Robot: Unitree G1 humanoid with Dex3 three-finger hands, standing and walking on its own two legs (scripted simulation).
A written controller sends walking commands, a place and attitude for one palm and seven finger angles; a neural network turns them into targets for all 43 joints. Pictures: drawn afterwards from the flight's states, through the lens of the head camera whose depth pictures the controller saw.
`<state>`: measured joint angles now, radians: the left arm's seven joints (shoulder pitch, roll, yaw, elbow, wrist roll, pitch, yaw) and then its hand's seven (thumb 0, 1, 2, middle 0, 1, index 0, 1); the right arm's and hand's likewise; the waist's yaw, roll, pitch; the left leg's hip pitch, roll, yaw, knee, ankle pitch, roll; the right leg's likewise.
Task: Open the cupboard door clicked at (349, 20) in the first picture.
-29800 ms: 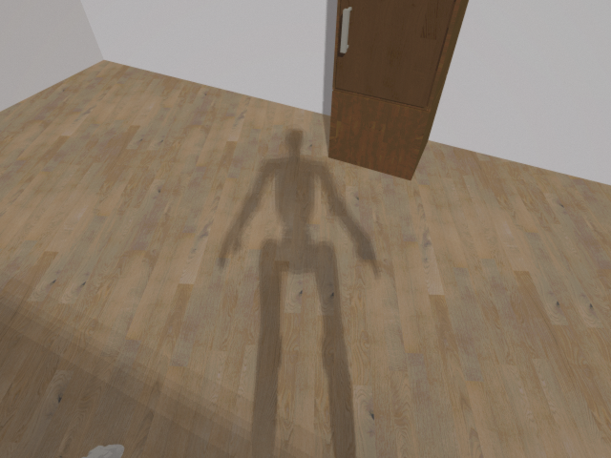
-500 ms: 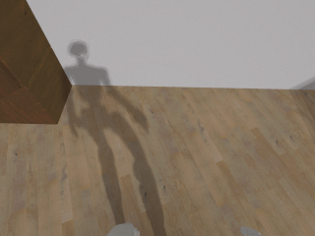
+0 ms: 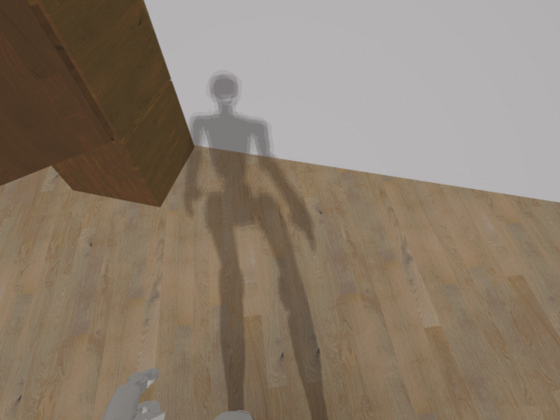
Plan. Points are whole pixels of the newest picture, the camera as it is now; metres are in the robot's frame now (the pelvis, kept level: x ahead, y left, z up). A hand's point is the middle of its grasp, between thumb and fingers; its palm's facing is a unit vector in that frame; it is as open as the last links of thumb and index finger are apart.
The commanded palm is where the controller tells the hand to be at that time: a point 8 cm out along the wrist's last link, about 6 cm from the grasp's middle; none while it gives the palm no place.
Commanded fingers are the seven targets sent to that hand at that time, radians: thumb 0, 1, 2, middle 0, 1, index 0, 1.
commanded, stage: turn to face it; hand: left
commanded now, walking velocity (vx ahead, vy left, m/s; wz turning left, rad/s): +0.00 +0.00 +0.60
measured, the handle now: out of the picture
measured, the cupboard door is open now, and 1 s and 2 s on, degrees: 46 46 46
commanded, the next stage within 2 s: take the last steps up to it in 0.78 s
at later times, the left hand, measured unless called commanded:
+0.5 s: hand out of the picture -0.03 +0.22 -0.17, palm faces +0.36 -0.89 -0.27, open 7.4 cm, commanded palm none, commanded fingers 0.00 0.90 0.90 -0.20 -0.30 -0.20 -0.30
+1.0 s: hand out of the picture +0.01 +0.13 -0.14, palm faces +0.48 -0.84 -0.26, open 7.2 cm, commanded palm none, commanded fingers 0.00 0.90 0.90 -0.20 -0.30 -0.20 -0.30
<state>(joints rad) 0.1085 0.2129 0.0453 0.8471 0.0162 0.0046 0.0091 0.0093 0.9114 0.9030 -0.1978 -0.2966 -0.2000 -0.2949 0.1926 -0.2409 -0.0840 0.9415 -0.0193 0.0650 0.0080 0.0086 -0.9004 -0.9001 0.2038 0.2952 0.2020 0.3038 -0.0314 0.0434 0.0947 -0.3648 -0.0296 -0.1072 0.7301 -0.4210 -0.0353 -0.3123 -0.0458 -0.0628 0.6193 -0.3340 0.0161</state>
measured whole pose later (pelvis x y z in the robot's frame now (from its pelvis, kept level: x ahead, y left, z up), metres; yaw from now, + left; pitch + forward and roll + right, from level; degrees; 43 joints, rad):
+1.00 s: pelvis +0.04 -0.06 +0.02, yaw +28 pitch +0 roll +3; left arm 0.23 0.15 0.04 0.96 0.02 -0.02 0.02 0.01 0.94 0.90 -0.20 -0.30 -0.20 -0.30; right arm 0.19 -0.22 -0.08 1.03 -0.02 0.07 0.01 0.01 -0.91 -0.90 0.20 0.29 0.20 0.30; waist -0.01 0.02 0.07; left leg -0.45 0.00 -0.01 1.09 -0.39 -0.05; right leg -0.18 -0.06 -0.16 0.48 -0.31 -0.05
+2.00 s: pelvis +0.24 +0.16 +0.02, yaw +35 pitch +0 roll +3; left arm 0.18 0.14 0.05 0.98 0.00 -0.07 0.01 0.00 0.93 0.90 -0.20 -0.30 -0.20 -0.30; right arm 0.34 -0.17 -0.05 1.13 -0.03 0.01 0.00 0.01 -0.91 -0.90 0.20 0.29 0.20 0.30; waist -0.03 0.02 0.07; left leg -0.45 0.04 0.03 1.12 -0.28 -0.02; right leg -0.23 -0.04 -0.16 0.48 -0.26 -0.07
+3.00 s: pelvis +0.40 +0.42 +0.01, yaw +34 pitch +0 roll +0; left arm 0.10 0.16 0.02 0.99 0.02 0.00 0.04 0.01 0.91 0.90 -0.20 -0.30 -0.20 -0.30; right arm 0.26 -0.14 -0.04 1.09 0.00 0.05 -0.03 0.01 -0.91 -0.90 0.20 0.29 0.20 0.30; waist -0.03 -0.02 0.09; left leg -0.29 0.00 0.05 0.79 -0.52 -0.04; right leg -0.32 -0.05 -0.08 0.55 -0.23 -0.01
